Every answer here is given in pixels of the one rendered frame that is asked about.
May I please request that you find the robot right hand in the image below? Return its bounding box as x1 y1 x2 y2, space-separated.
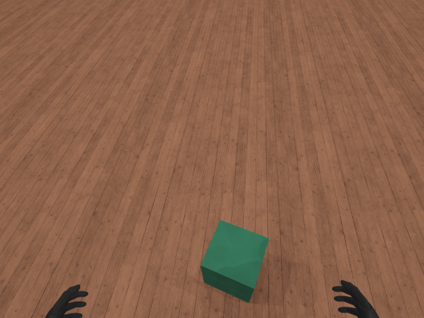
332 280 379 318

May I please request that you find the carton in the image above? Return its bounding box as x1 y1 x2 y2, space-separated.
200 220 269 303

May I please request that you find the robot left hand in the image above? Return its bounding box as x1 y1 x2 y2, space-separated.
45 284 88 318

